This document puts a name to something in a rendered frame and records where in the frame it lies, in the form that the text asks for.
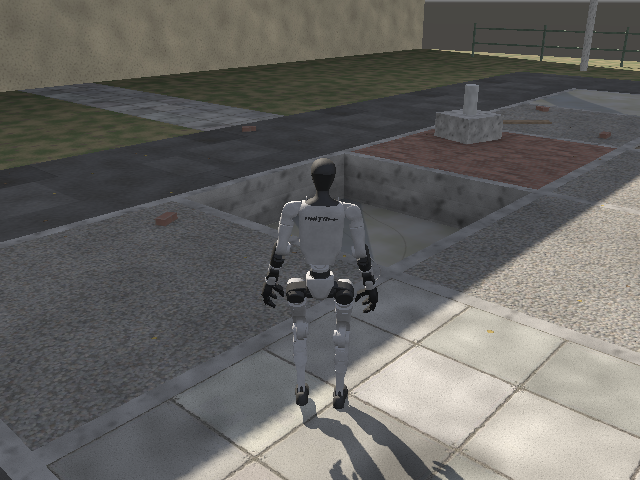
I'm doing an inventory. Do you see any left robot upper arm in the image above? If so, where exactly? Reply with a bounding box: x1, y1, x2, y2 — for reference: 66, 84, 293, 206
275, 201, 301, 256

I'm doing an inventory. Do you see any right robot upper arm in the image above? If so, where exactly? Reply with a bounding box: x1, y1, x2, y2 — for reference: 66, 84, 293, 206
343, 202, 367, 259

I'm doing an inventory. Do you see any robot right forearm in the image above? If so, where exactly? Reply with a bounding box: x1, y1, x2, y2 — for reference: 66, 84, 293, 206
357, 244, 376, 290

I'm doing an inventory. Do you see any robot right shin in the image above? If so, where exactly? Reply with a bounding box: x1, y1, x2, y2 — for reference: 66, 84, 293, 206
334, 331, 350, 396

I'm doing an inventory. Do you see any robot left hand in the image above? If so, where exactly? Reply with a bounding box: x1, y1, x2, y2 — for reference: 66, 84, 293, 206
261, 282, 284, 308

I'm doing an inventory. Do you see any robot right hand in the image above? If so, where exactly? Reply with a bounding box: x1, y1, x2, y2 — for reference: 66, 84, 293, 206
355, 287, 378, 313

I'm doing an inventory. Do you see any right robot foot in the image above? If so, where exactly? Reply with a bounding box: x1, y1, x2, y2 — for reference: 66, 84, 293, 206
333, 384, 348, 409

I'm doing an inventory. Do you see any robot left forearm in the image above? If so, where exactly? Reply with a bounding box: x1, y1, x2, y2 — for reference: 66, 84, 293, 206
265, 241, 285, 285

